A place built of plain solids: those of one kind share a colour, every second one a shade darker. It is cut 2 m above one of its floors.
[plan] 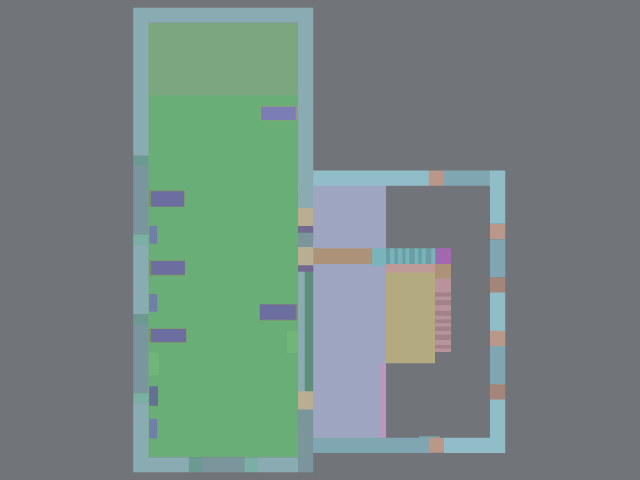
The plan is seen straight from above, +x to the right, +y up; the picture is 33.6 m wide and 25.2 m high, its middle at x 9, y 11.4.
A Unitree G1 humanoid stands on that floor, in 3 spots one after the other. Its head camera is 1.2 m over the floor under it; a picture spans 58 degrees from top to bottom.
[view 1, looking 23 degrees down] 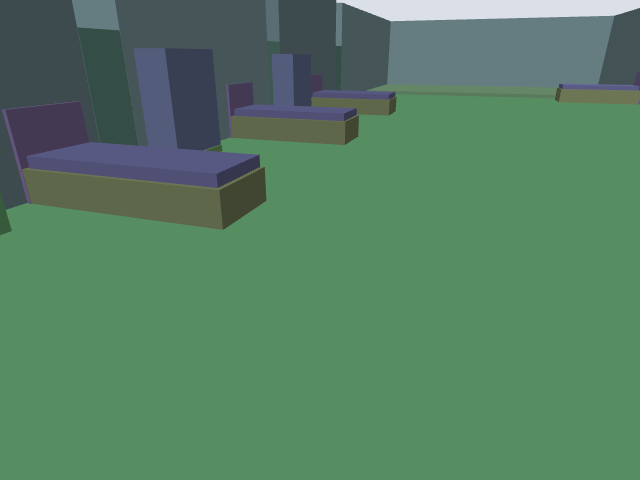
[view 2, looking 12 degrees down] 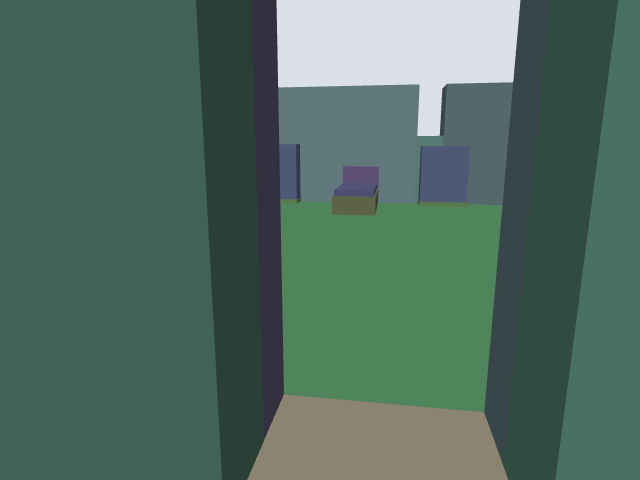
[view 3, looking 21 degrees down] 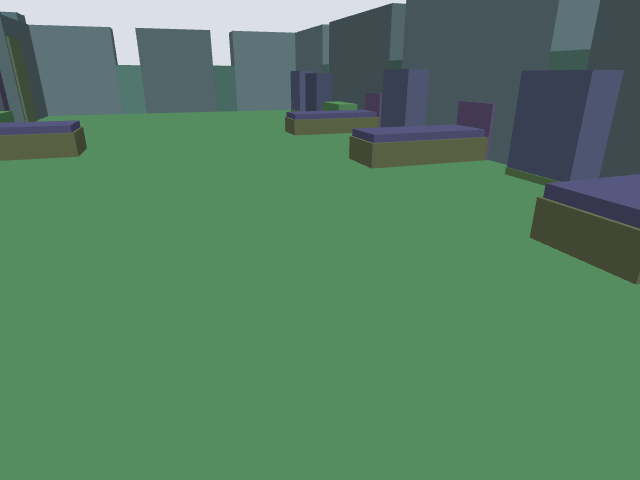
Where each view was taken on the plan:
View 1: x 3.66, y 3.40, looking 109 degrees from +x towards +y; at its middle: floor_dorter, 3.07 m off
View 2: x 9.75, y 10.56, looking -171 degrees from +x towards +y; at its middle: floor_dorter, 5.77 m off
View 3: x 4.48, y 15.60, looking -109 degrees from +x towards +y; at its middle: floor_dorter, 3.35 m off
